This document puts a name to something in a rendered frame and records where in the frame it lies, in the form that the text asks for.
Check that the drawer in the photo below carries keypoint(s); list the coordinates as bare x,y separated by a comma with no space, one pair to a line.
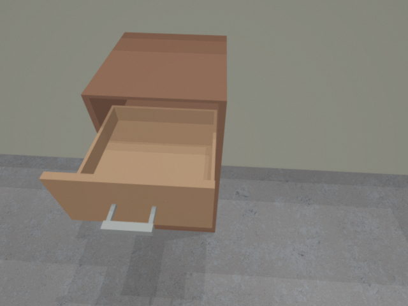
143,157

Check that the cabinet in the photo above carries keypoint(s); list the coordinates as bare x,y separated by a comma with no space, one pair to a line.
167,71

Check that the handle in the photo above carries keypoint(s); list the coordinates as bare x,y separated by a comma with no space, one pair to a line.
128,228

